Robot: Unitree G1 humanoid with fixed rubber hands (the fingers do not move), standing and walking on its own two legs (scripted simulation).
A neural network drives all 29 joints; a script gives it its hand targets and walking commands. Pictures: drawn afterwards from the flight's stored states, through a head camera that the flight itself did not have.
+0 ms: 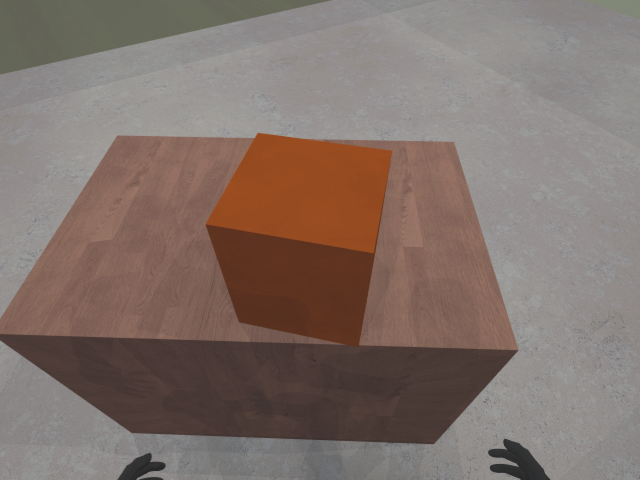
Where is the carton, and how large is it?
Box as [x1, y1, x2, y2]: [206, 133, 391, 346]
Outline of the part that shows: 257,133 206,222 206,226 238,320 240,322 358,346 391,151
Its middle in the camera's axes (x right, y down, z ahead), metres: -0.02 +0.00 +0.62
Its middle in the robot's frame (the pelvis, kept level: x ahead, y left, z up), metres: +0.46 +0.04 +0.00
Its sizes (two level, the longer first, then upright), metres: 0.210 0.200 0.250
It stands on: a pedestal, 0.63 m high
